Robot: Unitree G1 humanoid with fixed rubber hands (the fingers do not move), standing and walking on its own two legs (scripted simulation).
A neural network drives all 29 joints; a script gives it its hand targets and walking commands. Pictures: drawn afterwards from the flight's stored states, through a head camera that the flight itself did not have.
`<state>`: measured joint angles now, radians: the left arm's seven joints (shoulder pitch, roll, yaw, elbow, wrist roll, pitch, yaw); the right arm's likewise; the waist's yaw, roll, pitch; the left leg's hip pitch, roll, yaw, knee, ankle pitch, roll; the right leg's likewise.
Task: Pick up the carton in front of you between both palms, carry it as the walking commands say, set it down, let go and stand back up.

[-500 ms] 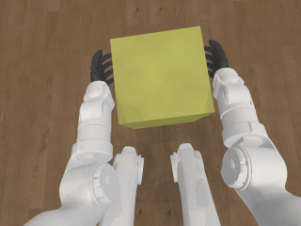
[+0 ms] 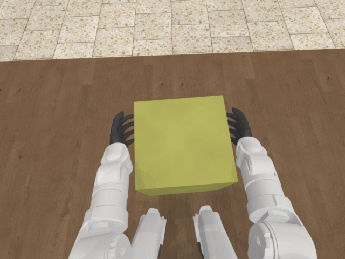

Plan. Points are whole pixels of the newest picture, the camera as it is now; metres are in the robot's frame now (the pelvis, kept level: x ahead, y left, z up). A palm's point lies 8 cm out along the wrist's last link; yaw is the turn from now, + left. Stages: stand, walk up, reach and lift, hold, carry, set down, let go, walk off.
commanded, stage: reach and lift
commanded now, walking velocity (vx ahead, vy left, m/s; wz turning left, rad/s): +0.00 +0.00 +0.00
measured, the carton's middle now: (181, 152) +0.40 -0.01 -0.12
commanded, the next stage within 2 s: hold in 1.78 s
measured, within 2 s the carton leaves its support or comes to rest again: neither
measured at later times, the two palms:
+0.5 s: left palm (88, 130) +0.37 +0.14 +0.12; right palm (268, 128) +0.36 -0.16 +0.11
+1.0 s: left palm (56, 120) +0.34 +0.15 +0.20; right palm (293, 122) +0.33 -0.15 +0.19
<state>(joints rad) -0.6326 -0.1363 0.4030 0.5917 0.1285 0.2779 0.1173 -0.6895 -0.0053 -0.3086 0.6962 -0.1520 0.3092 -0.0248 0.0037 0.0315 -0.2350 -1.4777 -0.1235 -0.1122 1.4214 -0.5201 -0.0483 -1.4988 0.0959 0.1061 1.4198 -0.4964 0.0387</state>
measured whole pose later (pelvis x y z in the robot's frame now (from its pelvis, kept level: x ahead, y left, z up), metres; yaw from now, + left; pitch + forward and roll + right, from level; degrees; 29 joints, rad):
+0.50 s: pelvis +0.05 +0.00 +0.13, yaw -1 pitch +14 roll +0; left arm -0.32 -0.17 0.32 0.53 0.18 0.31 0.07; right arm -0.33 0.09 -0.28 0.57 -0.18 0.34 -0.03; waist 0.00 0.01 -0.17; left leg -0.67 -0.08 -0.14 0.79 -0.36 -0.02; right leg -0.69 0.07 0.14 0.78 -0.34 0.02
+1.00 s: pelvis +0.04 +0.00 +0.17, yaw -1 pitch -3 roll +0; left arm -0.33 -0.17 0.32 0.44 0.30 0.59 0.01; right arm -0.31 0.16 -0.29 0.42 -0.30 0.63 -0.01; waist 0.00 0.01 -0.03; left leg -0.19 -0.06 -0.15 0.49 -0.24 -0.01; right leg -0.20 0.05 0.14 0.48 -0.22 0.01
